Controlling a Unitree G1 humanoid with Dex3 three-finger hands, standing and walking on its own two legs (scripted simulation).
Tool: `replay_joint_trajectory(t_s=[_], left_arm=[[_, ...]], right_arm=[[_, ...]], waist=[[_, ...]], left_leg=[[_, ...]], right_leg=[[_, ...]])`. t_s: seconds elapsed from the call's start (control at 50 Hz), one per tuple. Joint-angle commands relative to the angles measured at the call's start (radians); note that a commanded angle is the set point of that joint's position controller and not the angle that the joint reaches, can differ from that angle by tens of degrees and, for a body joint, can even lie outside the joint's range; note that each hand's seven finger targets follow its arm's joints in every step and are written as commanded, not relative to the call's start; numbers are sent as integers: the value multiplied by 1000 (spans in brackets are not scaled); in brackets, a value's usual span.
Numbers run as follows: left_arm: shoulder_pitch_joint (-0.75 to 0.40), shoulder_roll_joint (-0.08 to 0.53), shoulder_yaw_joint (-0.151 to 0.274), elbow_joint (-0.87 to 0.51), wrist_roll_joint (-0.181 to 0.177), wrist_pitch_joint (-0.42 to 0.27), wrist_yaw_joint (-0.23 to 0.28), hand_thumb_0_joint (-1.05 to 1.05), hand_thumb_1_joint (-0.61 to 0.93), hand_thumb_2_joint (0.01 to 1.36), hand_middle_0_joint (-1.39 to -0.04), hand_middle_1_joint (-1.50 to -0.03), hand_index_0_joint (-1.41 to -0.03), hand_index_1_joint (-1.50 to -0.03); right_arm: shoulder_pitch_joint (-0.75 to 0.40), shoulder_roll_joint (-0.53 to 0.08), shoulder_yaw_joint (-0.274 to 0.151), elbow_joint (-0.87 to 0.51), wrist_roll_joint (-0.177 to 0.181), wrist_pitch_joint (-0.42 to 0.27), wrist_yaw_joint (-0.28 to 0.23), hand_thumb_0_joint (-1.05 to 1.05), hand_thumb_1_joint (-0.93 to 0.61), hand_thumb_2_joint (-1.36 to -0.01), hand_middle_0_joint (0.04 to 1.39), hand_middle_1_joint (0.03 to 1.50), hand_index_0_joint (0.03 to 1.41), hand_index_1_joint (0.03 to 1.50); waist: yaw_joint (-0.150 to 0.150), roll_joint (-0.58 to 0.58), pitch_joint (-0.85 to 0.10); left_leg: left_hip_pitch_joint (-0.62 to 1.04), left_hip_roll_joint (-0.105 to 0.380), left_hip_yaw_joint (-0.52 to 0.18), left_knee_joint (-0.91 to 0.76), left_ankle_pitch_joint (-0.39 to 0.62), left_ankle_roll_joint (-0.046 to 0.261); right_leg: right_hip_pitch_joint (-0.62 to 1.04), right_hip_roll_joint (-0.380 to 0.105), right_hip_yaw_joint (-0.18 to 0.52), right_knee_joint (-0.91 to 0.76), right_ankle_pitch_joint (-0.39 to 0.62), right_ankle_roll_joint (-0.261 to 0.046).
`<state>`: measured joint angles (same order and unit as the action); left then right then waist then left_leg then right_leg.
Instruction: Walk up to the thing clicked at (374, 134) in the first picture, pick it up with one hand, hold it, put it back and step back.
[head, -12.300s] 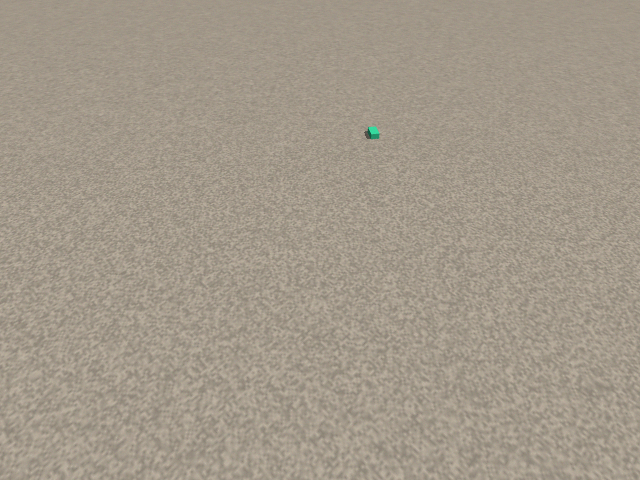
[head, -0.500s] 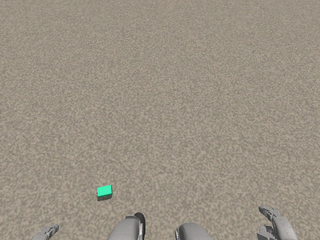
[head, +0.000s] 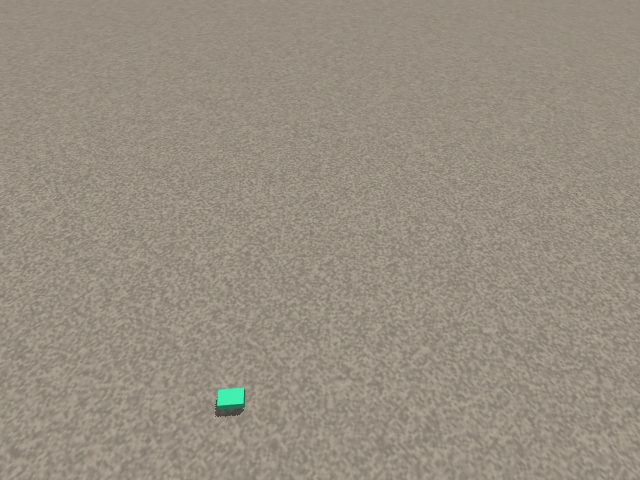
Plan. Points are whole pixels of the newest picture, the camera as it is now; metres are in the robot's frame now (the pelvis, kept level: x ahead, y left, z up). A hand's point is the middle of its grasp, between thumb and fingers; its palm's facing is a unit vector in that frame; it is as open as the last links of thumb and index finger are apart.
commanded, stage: walk up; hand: left
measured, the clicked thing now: (231, 398) +0.51 +0.28 -0.74
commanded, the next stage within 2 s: stand in 0.70 s
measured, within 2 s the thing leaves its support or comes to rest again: neither
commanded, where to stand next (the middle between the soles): +0.13 -0.03 m, yaw +1 degrees
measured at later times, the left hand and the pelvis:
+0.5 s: hand out of the picture +0.10 +0.25 -0.13, palm faces +0.03 -0.87 -0.49, open 7.3 cm; pelvis +0.03 -0.03 -0.02, yaw +2 degrees
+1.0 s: hand out of the picture +0.07 +0.27 -0.16, palm faces +0.06 -0.94 -0.33, open 7.4 cm; pelvis +0.02 +0.01 +0.00, yaw +4 degrees
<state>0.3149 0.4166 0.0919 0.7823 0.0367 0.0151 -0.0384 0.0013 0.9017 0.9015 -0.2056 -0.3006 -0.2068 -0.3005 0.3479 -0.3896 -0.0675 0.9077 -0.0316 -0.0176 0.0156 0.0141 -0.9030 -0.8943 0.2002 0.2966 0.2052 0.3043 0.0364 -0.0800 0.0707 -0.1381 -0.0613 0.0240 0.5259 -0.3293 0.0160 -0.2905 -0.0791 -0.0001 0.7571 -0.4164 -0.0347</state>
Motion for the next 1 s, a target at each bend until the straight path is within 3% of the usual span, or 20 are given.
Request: replay_joint_trajectory(t_s=[0.0, 0.08, 0.16, 0.28, 0.3, 0.32, 0.34, 0.36, 0.44, 0.64, 0.66, 0.68, 0.7, 0.72, 0.74, 0.78, 0.88, 0.92, 0.96, 0.98], left_arm=[[-144, 230, 47, -114, 3, -22, 7, 0, 900, 900, -200, -300, -200, -300], [-35, 204, 48, -42, -17, -42, -21, 0, 900, 900, -200, -300, -200, -300], [-39, 177, 33, -30, -27, -50, -39, 0, 900, 900, -200, -300, -200, -300], [88, 185, 32, 119, -50, -79, 65, 0, 900, 900, -200, -300, -200, -300], [122, 232, 46, 129, -41, -89, 79, 0, 900, 900, -200, -300, -200, -300], [148, 306, 61, 114, -25, -98, 89, 0, 900, 900, -200, -300, -200, -300], [88, 304, 46, 66, -26, -102, 91, 0, 900, 900, -200, -300, -200, -300], [7, 330, 52, 47, -31, -95, 103, 0, 900, 900, -200, -300, -200, -300], [-40, 309, 56, 33, -26, -67, 127, 0, 900, 900, -200, -300, -200, -300], [-222, 269, 47, -18, 8, -19, 99, 0, 900, 900, -200, -300, -200, -300], [-190, 213, 27, -14, 1, -4, 99, 0, 900, 900, -200, -300, -200, -300], [-142, 90, 1, -3, -5, 2, 85, 0, 900, 900, -200, -300, -200, -300], [-257, 153, 34, -38, 6, -15, 93, 0, 900, 900, -200, -300, -200, -300], [-259, 220, 46, -30, -4, -26, 88, 0, 900, 900, -200, -300, -200, -300], [-246, 240, 42, 21, -23, -30, 77, 0, 900, 900, -200, -300, -200, -300], [-110, 209, 37, 96, -39, -25, 60, 0, 900, 900, -200, -300, -200, -300], [-201, 171, 2, 66, -37, -51, 48, 0, 900, 900, -200, -300, -200, -300], [-144, 140, -6, 100, -46, -59, 43, 0, 900, 900, -200, -300, -200, -300], [-90, 164, -13, 128, -36, -77, 50, 0, 900, 900, -200, -300, -200, -300], [-69, 235, -3, 131, -25, -87, 56, 0, 900, 900, -200, -300, -200, -300]], right_arm=[[79, -394, -103, -107, 14, -69, -21, 0, -900, -900, 200, 300, 200, 300], [13, -252, -53, -135, 18, -93, -17, 0, -900, -900, 200, 300, 200, 300], [-55, -272, -60, -173, 18, -85, -3, 0, -900, -900, 200, 300, 200, 300], [-112, -179, -32, -199, 19, 18, 1, 0, -900, -900, 200, 300, 200, 300], [-28, -141, -22, -181, 30, 28, 1, 0, -900, -900, 200, 300, 200, 300], [58, -109, -13, -180, 34, 33, -1, 0, -900, -900, 200, 300, 200, 300], [122, -143, -22, -158, 26, 54, -9, 0, -900, -900, 200, 300, 200, 300], [99, -183, -40, -163, 24, 68, -16, 0, -900, -900, 200, 300, 200, 300], [33, -243, -84, -167, -2, 109, 8, 0, -900, -900, 200, 300, 200, 300], [143, -221, -90, -51, 21, 79, 24, 0, -900, -900, 200, 300, 200, 300], [138, -241, -91, -39, 8, 69, 15, 0, -900, -900, 200, 300, 200, 300], [161, -280, -76, -73, 3, 40, 6, 0, -900, -900, 200, 300, 200, 300], [69, -371, -95, -85, -23, 22, -20, 0, -900, -900, 200, 300, 200, 300], [-85, -387, -103, -111, -42, 11, -41, 0, -900, -900, 200, 300, 200, 300], [-156, -337, -89, -116, -31, -9, -43, 0, -900, -900, 200, 300, 200, 300], [-193, -292, -72, -109, -14, -14, -42, 0, -900, -900, 200, 300, 200, 300], [-123, -200, -46, -57, 10, -33, -41, 0, -900, -900, 200, 300, 200, 300], [-115, -209, -47, -39, 6, -23, -35, 0, -900, -900, 200, 300, 200, 300], [-69, -150, -29, -29, 25, -13, -31, 0, -900, -900, 200, 300, 200, 300], [-38, -116, -20, -38, 40, -16, -35, 0, -900, -900, 200, 300, 200, 300]], waist=[[-130, 211, 169], [-54, 195, 163], [-37, 310, 147], [12, 152, -4], [26, 15, -50], [7, -159, -104], [-39, -43, -116], [-37, -97, -124], [-39, -48, -123], [-92, -132, -139], [-94, 37, -92], [-118, 343, -48], [-134, 303, 101], [-74, 202, 158], [-31, 71, 168], [16, 212, 52], [-41, 323, 17], [-30, 367, -17], [-14, 230, -54], [-26, 62, -133]], left_leg=[[11, 528, -785, -435, -618, 267], [58, 294, -287, -318, -44, 180], [-182, 239, -140, -352, -115, 161], [-282, 100, 8, 168, 245, 94], [-308, 65, -4, 333, 89, 71], [-378, -14, -34, 512, -257, 37], [-317, 7, -177, 637, -267, 16], [-328, 46, -155, 686, -279, 14], [-318, 65, -215, 818, -154, -6], [-13, 45, 15, 149, -122, -5], [-5, 32, -48, 97, -149, -2], [-146, 301, -575, -249, -639, 42], [-347, 368, -768, -390, -771, 115], [-472, 435, -874, -410, -835, 207], [-451, 364, -695, -316, -677, 161], [-236, 260, -434, -234, -426, 108], [-33, 248, -278, -95, 261, 108], [-79, 253, -235, -52, 317, 106], [-132, 197, -172, 78, 347, 39], [-189, 124, -114, 191, 247, -9]], right_leg=[[-538, -17, 166, 299, -74, 1], [-426, -12, 102, 196, 135, 17], [-156, -23, 19, 20, 224, 46], [228, 74, -85, -243, 456, 53], [297, 17, -15, -296, 527, 49], [324, -221, 300, -348, 724, -23], [203, -331, 449, -367, 698, -106], [157, -375, 503, -373, 594, -213], [-31, -269, 312, -383, 107, -161], [-299, -141, 85, -139, -266, -80], [-409, -74, 48, 38, -347, -50], [-506, 68, -27, 317, -303, 18], [-532, 106, 187, 356, -187, 17], [-476, 76, 241, 414, -82, 5], [-430, 40, 231, 405, 24, 12], [-384, 77, 150, 377, 37, 15], [-249, 33, 42, -9, -46, 32], [-51, 66, -12, -173, -23, 23], [171, 12, 77, -363, 364, 6], [269, -127, 275, -311, 662, -54]])
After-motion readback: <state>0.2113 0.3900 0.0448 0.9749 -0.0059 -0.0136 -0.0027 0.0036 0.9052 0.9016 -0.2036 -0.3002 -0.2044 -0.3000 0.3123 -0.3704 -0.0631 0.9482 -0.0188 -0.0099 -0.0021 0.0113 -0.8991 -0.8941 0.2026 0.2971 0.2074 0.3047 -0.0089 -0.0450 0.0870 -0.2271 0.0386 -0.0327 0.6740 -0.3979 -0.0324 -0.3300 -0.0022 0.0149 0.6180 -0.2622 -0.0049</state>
